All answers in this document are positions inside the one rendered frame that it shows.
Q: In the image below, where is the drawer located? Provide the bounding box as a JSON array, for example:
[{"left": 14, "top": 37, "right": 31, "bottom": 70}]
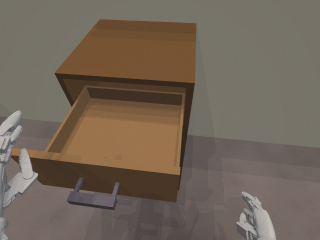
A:
[{"left": 11, "top": 85, "right": 185, "bottom": 203}]

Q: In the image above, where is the cabinet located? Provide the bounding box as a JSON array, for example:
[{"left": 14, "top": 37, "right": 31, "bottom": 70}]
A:
[{"left": 54, "top": 19, "right": 197, "bottom": 190}]

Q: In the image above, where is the left robot hand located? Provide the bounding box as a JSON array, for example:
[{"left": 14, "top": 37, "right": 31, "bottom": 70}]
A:
[{"left": 0, "top": 110, "right": 38, "bottom": 218}]

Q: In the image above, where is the right robot hand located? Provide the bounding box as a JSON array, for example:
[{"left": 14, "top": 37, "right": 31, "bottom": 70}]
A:
[{"left": 236, "top": 191, "right": 277, "bottom": 240}]

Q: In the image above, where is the handle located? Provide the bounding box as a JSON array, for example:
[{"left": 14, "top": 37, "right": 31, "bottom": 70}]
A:
[{"left": 66, "top": 177, "right": 120, "bottom": 210}]

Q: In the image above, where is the left robot forearm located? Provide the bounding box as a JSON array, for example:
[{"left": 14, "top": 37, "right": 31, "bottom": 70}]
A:
[{"left": 0, "top": 217, "right": 10, "bottom": 240}]

